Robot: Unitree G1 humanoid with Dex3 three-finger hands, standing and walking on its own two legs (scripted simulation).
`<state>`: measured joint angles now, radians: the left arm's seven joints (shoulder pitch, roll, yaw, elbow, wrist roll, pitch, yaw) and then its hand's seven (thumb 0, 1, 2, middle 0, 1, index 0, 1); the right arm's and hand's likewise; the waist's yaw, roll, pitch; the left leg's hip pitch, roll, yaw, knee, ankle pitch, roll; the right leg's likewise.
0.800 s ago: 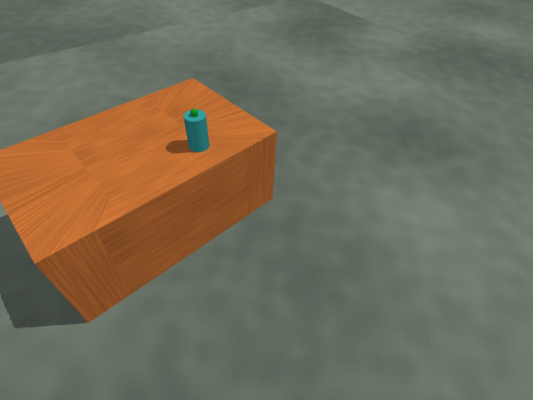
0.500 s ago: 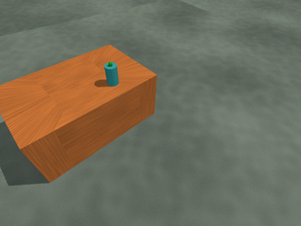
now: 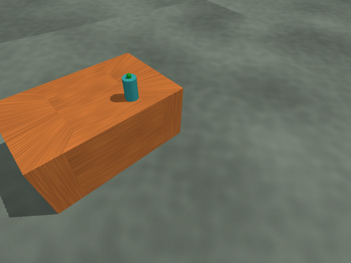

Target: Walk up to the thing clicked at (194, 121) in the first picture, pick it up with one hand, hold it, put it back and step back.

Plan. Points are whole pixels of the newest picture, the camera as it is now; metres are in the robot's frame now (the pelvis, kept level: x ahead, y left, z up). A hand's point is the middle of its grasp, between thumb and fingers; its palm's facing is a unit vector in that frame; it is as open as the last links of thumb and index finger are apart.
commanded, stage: stand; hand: right
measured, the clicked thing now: (130, 86) +1.12 +0.25 -0.28
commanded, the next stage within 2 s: walk up in 0.32 s
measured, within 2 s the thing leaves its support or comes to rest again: neither
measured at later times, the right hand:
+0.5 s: hand out of the picture +0.11 -0.25 -0.14, palm faces -0.19 +0.91 -0.37, open 7.4 cm
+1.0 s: hand (242, 212) +0.33 -0.20 -0.16, palm faces -0.40 +0.82 -0.41, open 7.4 cm
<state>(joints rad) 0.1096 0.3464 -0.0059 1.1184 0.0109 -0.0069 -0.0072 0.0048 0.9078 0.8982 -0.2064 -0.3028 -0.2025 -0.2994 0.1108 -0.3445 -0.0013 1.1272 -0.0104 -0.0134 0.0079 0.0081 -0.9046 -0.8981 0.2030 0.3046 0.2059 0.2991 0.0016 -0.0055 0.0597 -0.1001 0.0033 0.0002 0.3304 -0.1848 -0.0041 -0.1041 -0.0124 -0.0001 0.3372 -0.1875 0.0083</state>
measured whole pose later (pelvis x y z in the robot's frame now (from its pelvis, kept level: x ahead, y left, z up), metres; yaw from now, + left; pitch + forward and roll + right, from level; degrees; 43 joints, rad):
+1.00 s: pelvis +0.20 +0.05 -0.03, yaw +24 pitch -3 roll +2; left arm 0.23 0.44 0.12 0.82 0.04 0.01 -0.12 0.01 0.91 0.90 -0.21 -0.30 -0.20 -0.30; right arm 0.45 -0.40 -0.05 0.82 -0.02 -0.10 0.01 0.01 -0.90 -0.90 0.21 0.31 0.21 0.30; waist 0.00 -0.05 0.05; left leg -0.16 0.02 -0.10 0.65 -0.44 -0.04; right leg -0.46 -0.10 0.00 0.72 -0.28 -0.03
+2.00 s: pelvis +0.58 +0.00 -0.03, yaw +40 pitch -2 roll +0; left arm 0.33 0.41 0.06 0.81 0.03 -0.02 -0.06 0.00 0.91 0.90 -0.21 -0.30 -0.20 -0.30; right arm 0.31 -0.45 -0.05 0.89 -0.01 -0.08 -0.01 0.01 -0.90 -0.90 0.20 0.30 0.21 0.30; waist 0.05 0.00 0.08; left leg -0.54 0.03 0.06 1.00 -0.41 0.04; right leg -0.29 -0.06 -0.13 0.71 -0.38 -0.03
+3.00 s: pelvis +0.62 +0.01 -0.01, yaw +44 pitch -3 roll -1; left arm 0.10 0.38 -0.01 1.11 0.01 -0.03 -0.01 0.01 0.91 0.90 -0.21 -0.30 -0.20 -0.30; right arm 0.06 -0.34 0.00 1.13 0.00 -0.01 0.03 0.01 -0.90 -0.90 0.20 0.30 0.21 0.30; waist 0.01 -0.01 0.06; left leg -0.23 0.03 0.01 0.50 -0.22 -0.01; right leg -0.14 -0.06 -0.04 0.45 -0.26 0.05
